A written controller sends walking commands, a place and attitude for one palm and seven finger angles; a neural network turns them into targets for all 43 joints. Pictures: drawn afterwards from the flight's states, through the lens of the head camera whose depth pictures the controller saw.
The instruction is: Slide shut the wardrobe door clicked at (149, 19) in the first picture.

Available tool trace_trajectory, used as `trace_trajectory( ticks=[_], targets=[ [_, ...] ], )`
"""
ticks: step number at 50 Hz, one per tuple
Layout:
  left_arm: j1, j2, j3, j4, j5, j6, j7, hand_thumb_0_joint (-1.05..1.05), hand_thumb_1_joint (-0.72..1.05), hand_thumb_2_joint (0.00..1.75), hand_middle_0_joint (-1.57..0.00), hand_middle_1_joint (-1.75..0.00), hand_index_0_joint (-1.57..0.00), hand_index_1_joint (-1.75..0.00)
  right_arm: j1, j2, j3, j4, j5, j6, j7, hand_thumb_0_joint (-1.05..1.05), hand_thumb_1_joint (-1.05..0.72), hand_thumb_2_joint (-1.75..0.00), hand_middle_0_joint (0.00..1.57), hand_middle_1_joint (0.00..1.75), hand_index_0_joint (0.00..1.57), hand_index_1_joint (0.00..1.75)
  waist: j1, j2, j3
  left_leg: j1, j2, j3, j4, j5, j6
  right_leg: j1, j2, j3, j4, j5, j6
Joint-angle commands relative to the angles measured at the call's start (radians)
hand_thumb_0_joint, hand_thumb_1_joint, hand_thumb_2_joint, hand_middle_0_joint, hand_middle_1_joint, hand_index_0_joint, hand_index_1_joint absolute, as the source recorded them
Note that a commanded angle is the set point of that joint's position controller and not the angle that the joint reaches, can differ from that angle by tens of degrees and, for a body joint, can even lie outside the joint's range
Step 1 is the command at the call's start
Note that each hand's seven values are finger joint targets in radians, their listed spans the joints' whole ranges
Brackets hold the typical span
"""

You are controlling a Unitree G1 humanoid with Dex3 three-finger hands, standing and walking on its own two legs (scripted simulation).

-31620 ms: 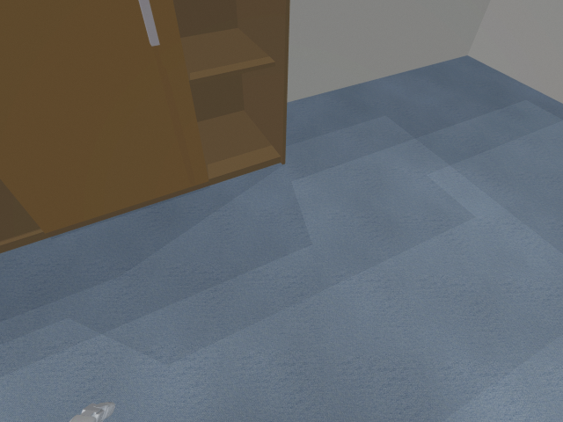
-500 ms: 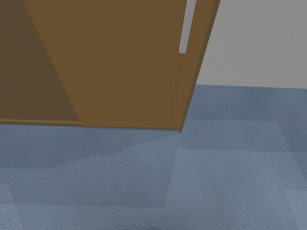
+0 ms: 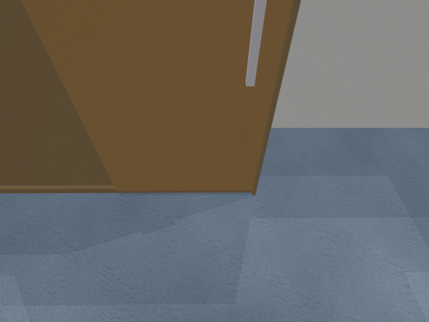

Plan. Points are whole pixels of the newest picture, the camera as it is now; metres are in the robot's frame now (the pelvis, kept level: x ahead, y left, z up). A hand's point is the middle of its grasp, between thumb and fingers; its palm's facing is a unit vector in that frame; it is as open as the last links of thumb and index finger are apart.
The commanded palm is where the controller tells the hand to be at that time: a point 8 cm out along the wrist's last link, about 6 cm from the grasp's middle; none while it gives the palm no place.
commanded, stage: let the arm hang, fingers relaxed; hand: left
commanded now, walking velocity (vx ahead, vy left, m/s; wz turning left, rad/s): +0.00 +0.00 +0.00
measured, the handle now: (255, 32) +0.84 -0.08 +0.14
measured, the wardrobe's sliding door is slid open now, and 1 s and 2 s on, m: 0.00 0.00 0.00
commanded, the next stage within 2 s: look to check the result in 0.12 s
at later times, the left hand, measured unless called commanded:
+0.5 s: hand out of the picture +0.06 +0.21 -0.16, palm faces +0.00 -0.96 -0.29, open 7.4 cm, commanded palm none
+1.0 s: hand out of the picture +0.11 +0.22 -0.15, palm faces -0.01 -0.94 -0.33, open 7.4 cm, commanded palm none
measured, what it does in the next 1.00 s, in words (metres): stands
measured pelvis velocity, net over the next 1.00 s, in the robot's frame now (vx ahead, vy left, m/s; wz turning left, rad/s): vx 0.02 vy -0.02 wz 0.01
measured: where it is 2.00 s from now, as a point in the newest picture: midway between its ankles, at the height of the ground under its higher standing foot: outside the picture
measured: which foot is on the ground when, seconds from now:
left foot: down 0.00-1.00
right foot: down 0.00-1.00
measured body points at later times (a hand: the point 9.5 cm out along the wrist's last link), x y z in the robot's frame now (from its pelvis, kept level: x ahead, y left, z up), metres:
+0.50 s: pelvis +0.02 -0.01 +0.00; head +0.04 -0.02 +0.45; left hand +0.06 +0.26 -0.14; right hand +0.06 -0.27 -0.15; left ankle +0.02 +0.09 -0.74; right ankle +0.01 -0.13 -0.74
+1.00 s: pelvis +0.02 -0.02 +0.01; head +0.04 -0.03 +0.46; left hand +0.11 +0.27 -0.12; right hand +0.11 -0.32 -0.13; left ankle +0.02 +0.09 -0.74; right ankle +0.01 -0.13 -0.74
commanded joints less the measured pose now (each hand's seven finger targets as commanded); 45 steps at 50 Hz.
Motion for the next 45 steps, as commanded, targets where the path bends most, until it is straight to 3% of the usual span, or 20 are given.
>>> trace_trajectory(
  ticks=[1,19,28,39,45],
  targets=[
    [0.031,0.152,0.024,-0.026,0.003,-0.011,0.008,0.00,0.90,0.90,-0.20,-0.30,-0.20,-0.30,0.027,-0.129,-0.018,-0.021,-0.001,-0.020,-0.012,0.00,-0.90,-0.90,0.20,0.30,0.20,0.30,0.002,0.020,-0.016,0.008,0.132,-0.134,-0.102,0.039,0.000,-0.001,-0.079,0.082,-0.080,0.027,-0.022],
    [-0.016,0.227,0.038,-0.032,0.002,-0.025,0.003,0.00,0.90,0.90,-0.20,-0.30,-0.20,-0.30,-0.030,-0.216,-0.030,-0.020,0.003,-0.030,-0.015,0.00,-0.90,-0.90,0.20,0.30,0.20,0.30,0.002,-0.002,-0.079,0.091,0.148,-0.131,-0.095,0.167,-0.001,0.059,-0.089,0.085,-0.101,0.139,-0.034],
    [-0.065,0.277,0.040,-0.037,0.001,-0.025,-0.003,0.00,0.90,0.90,-0.20,-0.30,-0.20,-0.30,-0.078,-0.267,-0.034,-0.021,0.001,-0.029,-0.010,0.00,-0.90,-0.90,0.20,0.30,0.20,0.30,-0.001,-0.008,-0.049,0.088,0.153,-0.137,-0.125,0.113,-0.006,0.050,-0.094,0.094,-0.130,0.096,-0.037],
    [-0.105,0.329,0.045,-0.049,0.001,-0.032,-0.007,0.00,0.90,0.90,-0.20,-0.30,-0.20,-0.30,-0.121,-0.319,-0.034,-0.036,0.003,-0.033,-0.005,0.00,-0.90,-0.90,0.20,0.30,0.20,0.30,0.000,-0.007,-0.097,0.115,0.160,-0.140,-0.128,0.165,-0.012,0.087,-0.102,0.100,-0.141,0.156,-0.040],
    [-0.128,0.342,0.043,-0.051,0.000,-0.031,-0.009,0.00,0.90,0.90,-0.20,-0.30,-0.20,-0.30,-0.137,-0.330,-0.032,-0.036,0.001,-0.033,-0.005,0.00,-0.90,-0.90,0.20,0.30,0.20,0.30,-0.001,-0.003,-0.081,0.113,0.162,-0.140,-0.135,0.172,-0.016,0.089,-0.108,0.099,-0.150,0.169,-0.041]
  ],
)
